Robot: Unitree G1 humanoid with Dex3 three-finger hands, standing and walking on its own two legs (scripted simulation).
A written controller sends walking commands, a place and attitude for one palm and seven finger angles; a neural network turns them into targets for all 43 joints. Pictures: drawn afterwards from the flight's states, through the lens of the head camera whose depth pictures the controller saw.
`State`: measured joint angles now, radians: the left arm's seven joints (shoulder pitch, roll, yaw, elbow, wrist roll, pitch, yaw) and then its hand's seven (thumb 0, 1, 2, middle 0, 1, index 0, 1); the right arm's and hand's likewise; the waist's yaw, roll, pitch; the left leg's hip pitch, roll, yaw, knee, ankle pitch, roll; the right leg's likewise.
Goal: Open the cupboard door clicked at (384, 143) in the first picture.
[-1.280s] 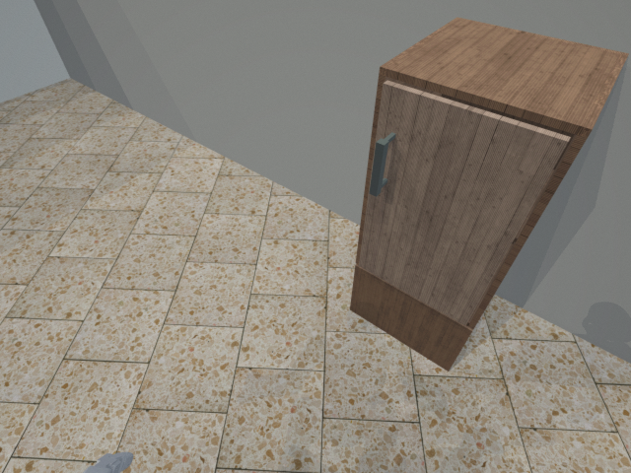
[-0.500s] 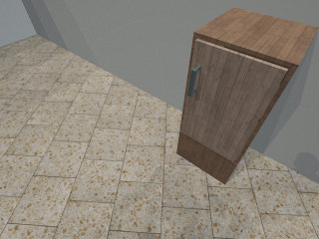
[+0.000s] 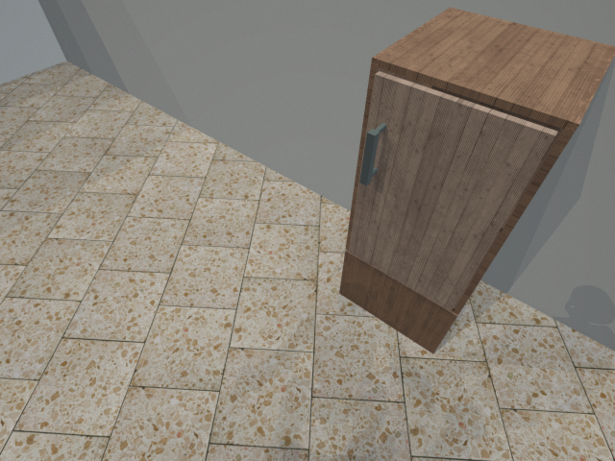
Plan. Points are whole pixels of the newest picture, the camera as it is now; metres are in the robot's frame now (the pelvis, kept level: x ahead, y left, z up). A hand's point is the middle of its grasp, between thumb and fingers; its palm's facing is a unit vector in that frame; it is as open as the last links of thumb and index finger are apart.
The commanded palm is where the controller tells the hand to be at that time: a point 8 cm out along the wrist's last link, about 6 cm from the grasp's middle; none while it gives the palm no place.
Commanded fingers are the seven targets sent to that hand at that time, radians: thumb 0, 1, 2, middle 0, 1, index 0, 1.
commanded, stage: look at it before walking up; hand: left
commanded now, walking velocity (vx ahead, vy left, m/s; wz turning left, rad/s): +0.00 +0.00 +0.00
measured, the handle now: (373, 154) +0.77 -0.11 -0.05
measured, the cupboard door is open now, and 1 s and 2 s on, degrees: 0 0 0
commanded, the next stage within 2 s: turn to face it in 0.16 s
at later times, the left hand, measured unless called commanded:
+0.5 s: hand out of the picture +0.09 +0.23 -0.17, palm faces -0.09 -0.94 -0.32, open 7.4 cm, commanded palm none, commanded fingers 0.00 0.90 0.90 -0.20 -0.30 -0.20 -0.30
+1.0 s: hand out of the picture +0.07 +0.14 -0.16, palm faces -0.27 -0.92 -0.28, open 7.4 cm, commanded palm none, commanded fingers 0.00 0.90 0.90 -0.20 -0.30 -0.20 -0.30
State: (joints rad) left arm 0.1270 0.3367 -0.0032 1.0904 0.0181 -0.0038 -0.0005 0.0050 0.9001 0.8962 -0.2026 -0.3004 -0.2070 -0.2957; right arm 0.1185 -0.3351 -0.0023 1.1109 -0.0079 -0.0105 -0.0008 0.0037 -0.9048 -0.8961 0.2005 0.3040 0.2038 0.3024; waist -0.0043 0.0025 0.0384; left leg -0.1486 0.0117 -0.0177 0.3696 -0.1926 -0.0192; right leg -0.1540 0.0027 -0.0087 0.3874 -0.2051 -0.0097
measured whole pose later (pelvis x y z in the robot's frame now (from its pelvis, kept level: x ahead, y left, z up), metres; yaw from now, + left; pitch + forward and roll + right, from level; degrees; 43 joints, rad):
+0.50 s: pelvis +0.00 +0.00 -0.01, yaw -5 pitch -1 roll +1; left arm 0.16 0.30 0.02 1.04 0.02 0.04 0.01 0.00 0.90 0.90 -0.20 -0.30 -0.20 -0.30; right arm 0.11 -0.29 -0.02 1.04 -0.01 0.01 -0.02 0.00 -0.91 -0.90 0.20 0.30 0.20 0.30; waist 0.01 0.00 0.05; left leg -0.18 0.05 0.06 0.46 -0.26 -0.03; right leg -0.23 0.04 0.06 0.50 -0.25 -0.02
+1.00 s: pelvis -0.02 -0.05 +0.00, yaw -20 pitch +1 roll +3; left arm 0.29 0.18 0.05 0.94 0.02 0.03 0.01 0.00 0.90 0.90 -0.20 -0.30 -0.21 -0.30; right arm 0.11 -0.24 -0.07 0.95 -0.02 0.06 -0.03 0.00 -0.91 -0.90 0.20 0.30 0.20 0.30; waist 0.03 0.02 0.07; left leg -0.50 0.05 -0.04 1.11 -0.32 -0.08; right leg -0.27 0.10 0.08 0.45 -0.19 -0.10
